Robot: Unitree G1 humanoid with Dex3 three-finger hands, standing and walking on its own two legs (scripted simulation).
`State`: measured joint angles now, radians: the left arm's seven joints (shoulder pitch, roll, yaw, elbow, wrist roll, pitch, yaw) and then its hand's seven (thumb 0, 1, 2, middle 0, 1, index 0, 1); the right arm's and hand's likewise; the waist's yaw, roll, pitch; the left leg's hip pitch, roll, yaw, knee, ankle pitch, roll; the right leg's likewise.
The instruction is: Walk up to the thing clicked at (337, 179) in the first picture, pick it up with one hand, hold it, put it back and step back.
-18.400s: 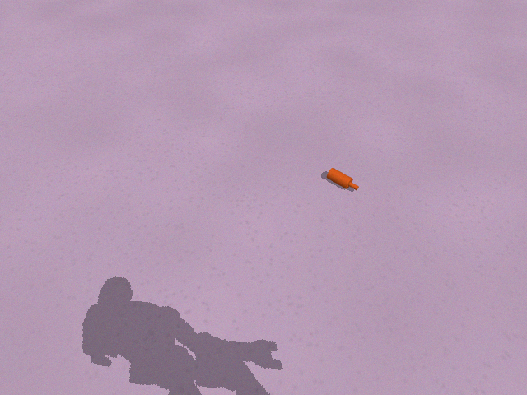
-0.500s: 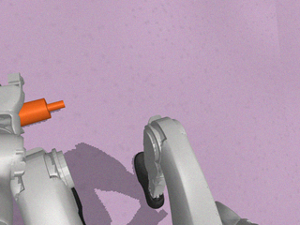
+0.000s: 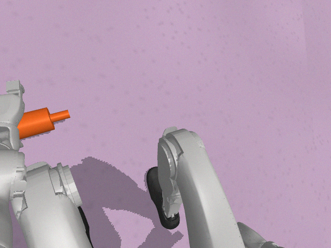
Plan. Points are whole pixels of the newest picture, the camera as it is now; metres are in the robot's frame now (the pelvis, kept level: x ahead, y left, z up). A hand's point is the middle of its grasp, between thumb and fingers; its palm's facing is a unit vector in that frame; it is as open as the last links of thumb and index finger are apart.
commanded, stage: rest palm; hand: left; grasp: from above
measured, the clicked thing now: (35, 122) +0.43 +0.23 -0.28
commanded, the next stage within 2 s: close in 0.12 s
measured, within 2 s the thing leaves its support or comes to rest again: neither
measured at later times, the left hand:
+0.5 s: hand (12, 122) +0.43 +0.27 -0.23, palm faces -0.46 -0.08 -0.89, open 13.8 cm
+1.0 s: hand (11, 124) +0.42 +0.27 -0.23, palm faces -0.47 -0.09 -0.88, open 12.5 cm
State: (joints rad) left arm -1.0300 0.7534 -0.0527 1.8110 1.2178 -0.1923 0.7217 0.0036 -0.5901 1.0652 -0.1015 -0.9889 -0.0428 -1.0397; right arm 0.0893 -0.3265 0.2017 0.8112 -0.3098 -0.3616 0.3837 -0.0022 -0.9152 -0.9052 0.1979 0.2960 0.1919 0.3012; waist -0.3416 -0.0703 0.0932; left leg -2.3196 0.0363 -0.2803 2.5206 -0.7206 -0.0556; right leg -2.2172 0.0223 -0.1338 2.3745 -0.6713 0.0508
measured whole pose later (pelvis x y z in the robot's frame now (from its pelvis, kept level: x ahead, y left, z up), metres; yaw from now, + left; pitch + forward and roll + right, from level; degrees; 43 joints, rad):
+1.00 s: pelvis +0.00 +0.00 +0.00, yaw +0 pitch +28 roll -12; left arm -1.03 0.78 -0.06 1.81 1.20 -0.20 0.71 0.00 -0.29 0.93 -0.32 -0.86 -0.27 -0.90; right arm 0.09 -0.33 0.24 0.78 -0.32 -0.35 0.36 0.00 -0.91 -0.90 0.20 0.30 0.19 0.30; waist -0.35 -0.08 0.11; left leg -2.31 0.03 -0.28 2.51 -0.72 -0.05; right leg -2.20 0.03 -0.14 2.36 -0.67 0.05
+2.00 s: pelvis +0.00 +0.00 +0.00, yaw +0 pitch +28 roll -12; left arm -1.01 0.77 -0.07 1.78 1.19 -0.19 0.71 0.01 0.11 0.60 -0.65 -0.61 -0.61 -0.62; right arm 0.09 -0.33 0.23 0.78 -0.31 -0.36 0.36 0.00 -0.91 -0.90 0.20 0.30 0.19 0.30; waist -0.35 -0.08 0.11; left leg -2.31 0.03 -0.29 2.51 -0.72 -0.06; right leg -2.20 0.03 -0.14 2.35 -0.66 0.06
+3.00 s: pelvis -0.01 -0.01 +0.03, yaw +6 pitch +33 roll -5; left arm -0.92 0.54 -0.04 1.37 1.21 -0.12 0.38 0.00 0.57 0.36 -0.91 -0.57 -0.96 -0.51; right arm 0.16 -0.30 0.00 0.77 -0.13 -0.06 0.14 0.00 -0.92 -0.90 0.20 0.30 0.19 0.30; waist -0.19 0.02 -0.10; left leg -2.27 0.03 -0.14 2.35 -0.65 -0.04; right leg -2.21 0.00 -0.03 2.29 -0.65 0.03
